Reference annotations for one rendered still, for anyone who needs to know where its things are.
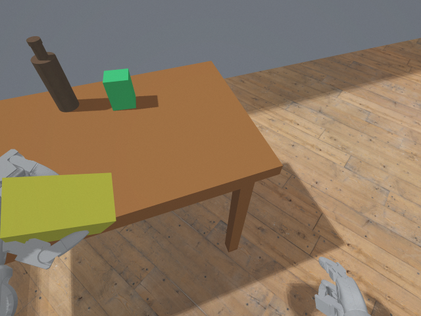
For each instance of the robot left forearm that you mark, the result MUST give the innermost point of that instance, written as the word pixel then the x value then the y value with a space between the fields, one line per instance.
pixel 8 296

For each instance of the right robot hand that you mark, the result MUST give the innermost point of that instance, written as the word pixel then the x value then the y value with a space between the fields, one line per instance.
pixel 335 300

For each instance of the sponge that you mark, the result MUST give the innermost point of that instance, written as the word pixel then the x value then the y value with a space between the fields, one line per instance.
pixel 51 207

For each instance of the left robot hand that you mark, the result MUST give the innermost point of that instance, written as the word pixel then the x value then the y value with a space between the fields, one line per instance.
pixel 34 252

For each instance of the table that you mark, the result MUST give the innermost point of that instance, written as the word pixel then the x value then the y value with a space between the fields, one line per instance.
pixel 189 139

